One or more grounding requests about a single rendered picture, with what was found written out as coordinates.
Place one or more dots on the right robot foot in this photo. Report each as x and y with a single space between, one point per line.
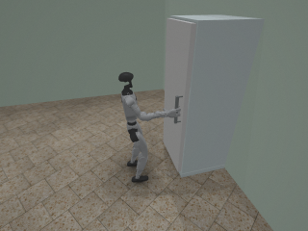
141 179

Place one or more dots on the left robot foot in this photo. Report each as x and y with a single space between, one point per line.
129 164

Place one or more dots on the robot right forearm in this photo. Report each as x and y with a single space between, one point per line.
156 114

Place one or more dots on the fridge door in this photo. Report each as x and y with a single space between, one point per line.
180 40

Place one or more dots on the robot foot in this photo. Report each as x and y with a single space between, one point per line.
141 179
129 164

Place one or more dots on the robot right upper arm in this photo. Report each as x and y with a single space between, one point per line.
131 103

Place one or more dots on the handle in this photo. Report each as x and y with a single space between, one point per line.
176 107

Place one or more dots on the right robot hand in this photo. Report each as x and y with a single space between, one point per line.
172 112

